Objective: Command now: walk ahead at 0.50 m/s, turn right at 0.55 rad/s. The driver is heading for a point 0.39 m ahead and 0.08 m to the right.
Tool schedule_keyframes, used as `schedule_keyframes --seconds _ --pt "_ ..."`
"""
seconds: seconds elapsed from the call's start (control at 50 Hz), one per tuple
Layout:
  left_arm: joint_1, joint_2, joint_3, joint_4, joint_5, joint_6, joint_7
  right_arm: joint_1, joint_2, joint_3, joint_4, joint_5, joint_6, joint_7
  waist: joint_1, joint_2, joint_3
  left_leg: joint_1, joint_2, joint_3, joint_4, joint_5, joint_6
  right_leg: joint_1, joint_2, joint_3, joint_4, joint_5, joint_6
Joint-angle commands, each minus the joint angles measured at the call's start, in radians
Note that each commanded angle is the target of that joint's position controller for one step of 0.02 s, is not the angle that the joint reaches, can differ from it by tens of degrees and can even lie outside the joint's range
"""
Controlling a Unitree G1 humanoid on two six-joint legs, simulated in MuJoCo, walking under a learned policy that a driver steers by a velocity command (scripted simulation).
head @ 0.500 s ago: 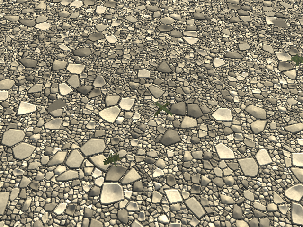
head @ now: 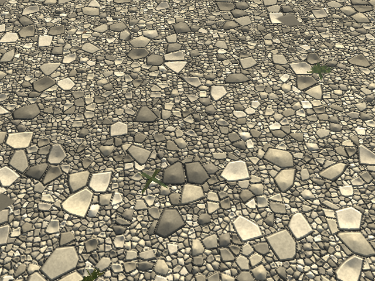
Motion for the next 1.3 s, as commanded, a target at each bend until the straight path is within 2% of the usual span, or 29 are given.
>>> schedule_keyframes --seconds 0.02,0.08,0.16,0.22,0.24,0.26,0.28,0.3,0.32,0.34,0.36,0.38,0.44,0.5,0.6,0.66,0.68,0.7,0.72,0.74,0.76,0.78,0.82,0.86,0.88,0.94,0.98,1.12,1.3 --pt "-0.013 0.179 0.045 -0.076 -0.006 -0.015 0.024 -0.04 -0.062 -0.016 -0.07 -0.008 0.003 -0.006 -0.019 -0.064 -0.038 -0.011 -0.019 0.016 -0.189 0.177 -0.039 -0.006 -0.232 0.212 -0.15 0.227 -0.16" --pt "0.025 0.18 0.047 -0.066 -0.01 -0.005 0.03 -0.137 -0.04 -0.006 -0.104 0.002 -0.005 0.005 0.023 -0.097 -0.028 0.07 -0.068 0.026 -0.393 0.343 -0.038 -0.038 -0.195 0.192 -0.133 0.133 -0.112" --pt "0.073 0.17 0.047 -0.045 -0.018 0.005 0.033 -0.195 -0.076 -0.013 -0.142 0.016 -0.018 0.018 0.039 -0.112 -0.026 0.098 -0.09 -0.008 -0.499 0.33 -0.019 0.053 -0.233 0.285 -0.057 0.075 -0.095" --pt "0.059 0.173 0.051 -0.052 -0.012 0.017 0.042 -0.14 -0.113 -0.026 -0.137 0.019 -0.036 0.025 0.0 -0.149 -0.041 0.172 -0.096 -0.009 -0.537 0.204 0.016 0.12 -0.26 0.361 0.04 0.125 -0.079" --pt "0.042 0.157 0.045 -0.061 -0.011 0.02 0.041 -0.057 -0.13 -0.037 -0.115 0.015 -0.041 0.022 -0.045 -0.153 -0.077 0.288 -0.103 0.011 -0.577 0.205 0.041 0.109 -0.228 0.354 0.108 0.179 -0.059" --pt "0.027 0.114 0.028 -0.078 -0.004 0.018 0.036 0.069 -0.167 -0.052 -0.096 -0.001 -0.047 0.016 -0.106 -0.122 -0.184 0.512 -0.021 -0.047 -0.552 0.202 0.091 0.038 -0.173 0.305 0.288 0.18 -0.027" --pt "0.104 0.058 0.011 -0.1 -0.009 0.012 0.035 0.219 -0.247 -0.073 -0.082 -0.018 -0.042 0.007 -0.118 0.062 -0.346 0.887 0.196 -0.342 -0.549 0.112 0.206 -0.239 -0.052 0.179 0.618 -0.047 0.046" --pt "0.181 0.066 0.001 -0.116 -0.025 0.005 0.035 0.266 -0.238 -0.074 -0.052 0.004 -0.026 0.015 -0.09 0.326 -0.411 1.018 0.336 -0.705 -0.652 -0.113 0.297 -0.484 -0.029 0.123 0.848 -0.457 0.074" --pt "0.134 0.161 0.022 -0.098 -0.029 0.006 0.036 0.205 -0.151 -0.05 -0.078 0.014 -0.02 0.015 -0.102 0.192 -0.267 0.899 0.308 -0.643 -0.681 -0.144 0.268 -0.558 -0.086 0.151 0.944 -0.411 0.087" --pt "0.046 0.183 0.029 -0.109 -0.018 0.012 0.038 0.149 -0.109 -0.037 -0.091 0.005 -0.009 0.012 -0.104 0.09 -0.157 0.755 0.267 -0.472 -0.674 0.026 0.236 -0.545 -0.114 0.118 0.961 -0.341 0.099" --pt "0.004 0.171 0.031 -0.12 -0.005 0.016 0.04 0.098 -0.089 -0.027 -0.091 -0.005 -0.003 0.015 -0.079 0.035 -0.086 0.616 0.224 -0.343 -0.676 0.269 0.23 -0.499 -0.133 0.097 0.927 -0.302 0.11" --pt "-0.003 0.16 0.036 -0.124 0.003 0.022 0.041 0.071 -0.068 -0.018 -0.087 -0.01 -0.002 0.017 -0.05 0.039 -0.068 0.534 0.192 -0.25 -0.674 0.461 0.225 -0.451 -0.155 0.092 0.878 -0.29 0.114" --pt "0.024 0.086 0.021 -0.13 -0.003 0.04 0.041 0.051 -0.081 -0.019 -0.057 -0.009 -0.008 0.024 -0.01 0.087 -0.077 0.435 0.139 -0.089 -0.705 0.729 0.241 -0.35 -0.157 0.041 0.722 -0.256 0.131" --pt "-0.018 0.056 0.003 -0.147 0.007 0.045 0.035 0.03 -0.121 -0.029 -0.036 0.006 0.007 0.012 -0.007 0.083 -0.129 0.43 0.129 -0.002 -0.721 0.791 0.247 -0.267 -0.167 0.011 0.517 -0.093 0.14" --pt "-0.135 0.079 0.003 -0.172 0.008 0.045 0.02 0.077 -0.145 -0.029 0.009 0.023 0.035 0.008 -0.052 0.081 -0.13 0.47 0.124 0.028 -0.693 0.645 0.217 -0.163 -0.142 -0.025 0.287 0.038 0.122" --pt "-0.122 0.094 0.013 -0.168 0.016 0.042 0.017 0.069 -0.139 -0.021 0.025 0.04 0.048 0.007 -0.021 0.072 -0.116 0.461 0.104 0.013 -0.6 0.484 0.167 -0.036 -0.116 -0.049 0.084 0.134 0.074" --pt "-0.109 0.13 0.023 -0.167 0.023 0.041 0.023 0.111 -0.107 -0.01 0.039 0.03 0.045 0.008 -0.024 0.03 -0.131 0.426 0.061 0.03 -0.544 0.394 0.117 0.064 -0.162 0.005 0.03 0.307 0.046" --pt "-0.085 0.195 0.034 -0.181 0.037 0.045 0.034 0.15 -0.063 0.007 0.029 -0.008 0.035 0.012 -0.049 -0.087 -0.211 0.332 -0.009 0.084 -0.424 0.159 0.057 0.228 -0.313 0.146 0.103 0.674 -0.011" --pt "-0.105 0.149 0.015 -0.177 0.042 0.055 0.038 0.236 -0.006 0.028 0.048 -0.014 0.037 0.014 -0.083 -0.223 -0.27 0.249 -0.052 0.097 -0.352 -0.181 0.004 0.29 -0.431 0.265 0.116 0.717 -0.139" --pt "-0.112 0.076 -0.003 -0.172 0.033 0.058 0.031 0.186 -0.037 0.026 0.043 -0.005 0.051 0.01 -0.052 -0.204 -0.263 0.239 -0.042 0.061 -0.339 -0.268 -0.018 0.247 -0.419 0.29 0.087 0.569 -0.165" --pt "-0.138 0.07 -0.008 -0.161 0.031 0.058 0.025 0.146 -0.059 0.021 0.032 0.003 0.064 0.006 -0.056 -0.186 -0.224 0.237 -0.038 0.058 -0.361 -0.232 -0.023 0.198 -0.379 0.268 0.068 0.441 -0.136" --pt "-0.179 0.084 -0.005 -0.162 0.032 0.059 0.021 0.141 -0.059 0.021 0.043 0.001 0.079 -0.001 -0.072 -0.165 -0.2 0.275 -0.035 0.059 -0.411 -0.156 -0.023 0.136 -0.343 0.233 0.061 0.348 -0.097" --pt "-0.246 0.108 0.002 -0.167 0.024 0.058 0.015 0.155 -0.08 0.02 0.055 -0.013 0.102 -0.007 -0.098 -0.147 -0.146 0.395 -0.033 0.055 -0.542 0.038 -0.017 -0.009 -0.264 0.149 0.047 0.117 -0.015" --pt "-0.232 0.091 0.0 -0.159 0.024 0.059 0.013 0.141 -0.115 0.013 0.069 -0.005 0.106 -0.005 -0.063 -0.067 -0.056 0.333 -0.034 0.071 -0.544 -0.017 0.007 -0.019 -0.187 0.075 0.059 -0.022 0.038" --pt "-0.224 0.086 -0.002 -0.15 0.028 0.055 0.014 0.123 -0.098 0.017 0.069 -0.003 0.103 -0.006 -0.062 -0.054 -0.051 0.333 -0.034 0.072 -0.548 -0.004 0.011 -0.004 -0.185 0.075 0.081 0.035 0.043" --pt "-0.202 0.084 0.003 -0.126 0.02 0.045 0.022 0.116 -0.089 0.017 0.084 -0.001 0.089 -0.011 -0.055 -0.031 -0.099 0.363 -0.024 0.063 -0.55 0.109 0.007 0.069 -0.182 0.057 0.15 0.293 0.029" --pt "-0.198 0.078 0.005 -0.112 0.018 0.047 0.024 0.117 -0.084 0.018 0.097 0.004 0.087 -0.012 -0.054 -0.024 -0.12 0.377 -0.026 0.067 -0.545 0.136 0.004 0.095 -0.183 0.053 0.165 0.355 0.022" --pt "-0.205 0.075 0.011 -0.054 0.016 0.058 0.025 0.108 -0.079 0.017 0.134 0.004 0.106 -0.02 -0.058 -0.027 -0.085 0.393 -0.034 0.071 -0.557 0.099 0.006 0.075 -0.17 0.037 0.152 0.286 0.029" --pt "-0.2 0.081 0.013 0.042 0.013 0.064 0.041 0.121 -0.071 0.02 0.179 0.004 0.104 -0.03 -0.054 -0.028 -0.048 0.375 -0.041 0.075 -0.583 0.045 0.009 0.077 -0.156 0.02 0.131 0.196 0.049"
